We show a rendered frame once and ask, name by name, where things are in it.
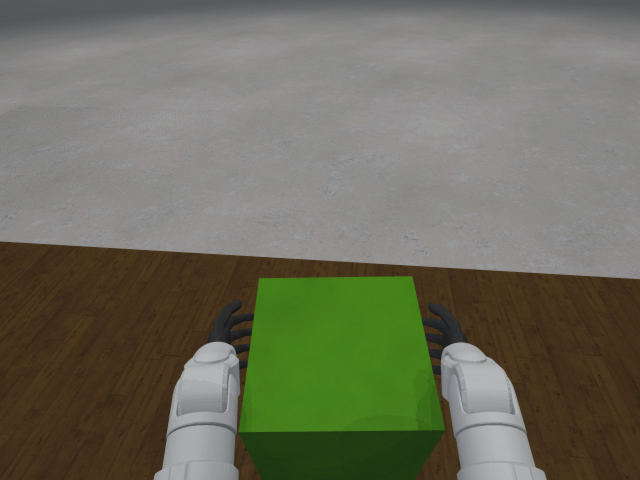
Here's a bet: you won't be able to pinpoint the robot left hand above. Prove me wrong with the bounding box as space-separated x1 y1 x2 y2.
206 300 254 369

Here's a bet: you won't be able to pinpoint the robot left forearm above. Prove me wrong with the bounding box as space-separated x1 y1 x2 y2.
154 342 240 480

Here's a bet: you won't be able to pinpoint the carton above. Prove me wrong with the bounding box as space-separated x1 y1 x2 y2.
239 276 445 480

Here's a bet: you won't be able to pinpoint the robot right hand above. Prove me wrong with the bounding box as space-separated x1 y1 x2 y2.
421 303 468 375

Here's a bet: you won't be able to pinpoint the robot right forearm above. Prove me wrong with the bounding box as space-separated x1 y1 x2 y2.
441 342 547 480

